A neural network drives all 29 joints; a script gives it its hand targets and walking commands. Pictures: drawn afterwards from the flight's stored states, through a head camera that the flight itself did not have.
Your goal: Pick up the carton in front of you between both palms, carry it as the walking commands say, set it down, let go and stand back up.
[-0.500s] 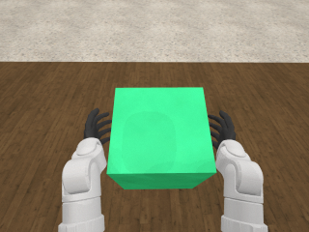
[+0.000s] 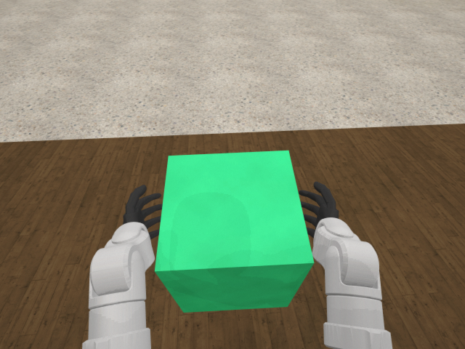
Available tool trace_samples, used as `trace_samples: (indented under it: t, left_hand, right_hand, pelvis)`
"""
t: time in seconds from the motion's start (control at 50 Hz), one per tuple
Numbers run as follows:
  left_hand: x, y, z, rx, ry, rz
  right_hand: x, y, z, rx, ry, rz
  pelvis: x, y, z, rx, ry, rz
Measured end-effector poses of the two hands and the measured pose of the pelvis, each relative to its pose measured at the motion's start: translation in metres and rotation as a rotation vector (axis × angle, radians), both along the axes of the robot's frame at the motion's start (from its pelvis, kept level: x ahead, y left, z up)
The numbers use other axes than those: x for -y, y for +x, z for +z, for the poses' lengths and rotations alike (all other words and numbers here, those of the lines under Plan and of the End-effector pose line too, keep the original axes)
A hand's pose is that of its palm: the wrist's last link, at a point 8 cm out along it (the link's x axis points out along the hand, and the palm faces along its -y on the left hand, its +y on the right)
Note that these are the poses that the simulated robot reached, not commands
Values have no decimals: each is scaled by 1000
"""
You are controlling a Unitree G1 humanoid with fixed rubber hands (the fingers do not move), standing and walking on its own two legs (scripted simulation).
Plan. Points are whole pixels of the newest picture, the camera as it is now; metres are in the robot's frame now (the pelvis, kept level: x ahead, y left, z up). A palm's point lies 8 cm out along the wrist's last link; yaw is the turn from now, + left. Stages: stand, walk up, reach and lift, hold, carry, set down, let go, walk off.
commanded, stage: carry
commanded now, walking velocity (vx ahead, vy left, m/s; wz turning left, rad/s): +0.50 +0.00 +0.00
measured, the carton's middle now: (232, 237) +0.33 +0.00 +0.01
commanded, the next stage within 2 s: none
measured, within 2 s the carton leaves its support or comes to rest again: neither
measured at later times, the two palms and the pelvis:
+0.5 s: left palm (173, 139) +0.57 +0.13 +0.06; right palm (302, 133) +0.59 -0.18 +0.06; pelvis +0.27 -0.04 -0.03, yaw +0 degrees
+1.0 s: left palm (167, 105) +0.72 +0.16 +0.05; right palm (279, 105) +0.73 -0.15 +0.05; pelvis +0.41 +0.00 -0.03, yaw +0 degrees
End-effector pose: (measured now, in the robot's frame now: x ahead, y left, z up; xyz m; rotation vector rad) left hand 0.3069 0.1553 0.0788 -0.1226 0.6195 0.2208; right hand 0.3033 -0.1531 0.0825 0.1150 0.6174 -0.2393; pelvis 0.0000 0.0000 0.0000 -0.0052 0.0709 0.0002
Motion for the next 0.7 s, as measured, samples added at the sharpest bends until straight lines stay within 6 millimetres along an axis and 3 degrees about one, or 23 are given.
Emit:
trace_samples:
  t: [0.08, 0.2, 0.26, 0.32, 0.4, 0.52, 0.6, 0.7]
  left_hand:
    - [11, 38, -15, -57, 2, -22]
    - [17, 110, -8, -12, 2, -12]
    - [23, 151, 1, 46, 9, -2]
    - [31, 193, 0, 109, 24, 14]
    - [36, 231, -14, 85, 14, 18]
    - [27, 270, -22, 26, -22, 47]
    - [17, 309, -22, 29, -10, 36]
    - [2, 365, -27, 79, -4, 28]
  right_hand:
    - [9, 27, -11, -47, 41, -25]
    - [15, 102, -5, -3, 40, -24]
    - [21, 145, -1, 55, 46, -9]
    - [30, 192, -5, 117, 42, 1]
    - [35, 240, -18, 90, 19, 26]
    - [26, 291, -28, 27, 18, 19]
    - [16, 327, -29, 31, 18, 22]
    - [2, 374, -28, 87, 3, 18]
  pelvis:
    - [-2, 37, 7, 10, -9, 0]
    - [7, 103, 8, 7, 3, -14]
    - [15, 145, 0, 8, 14, -19]
    - [27, 191, -22, 19, 23, -5]
    - [34, 229, -33, 15, -9, -10]
    - [35, 282, -28, -2, 6, 7]
    - [25, 319, -30, 5, -9, 14]
    - [8, 366, -48, 26, -24, 15]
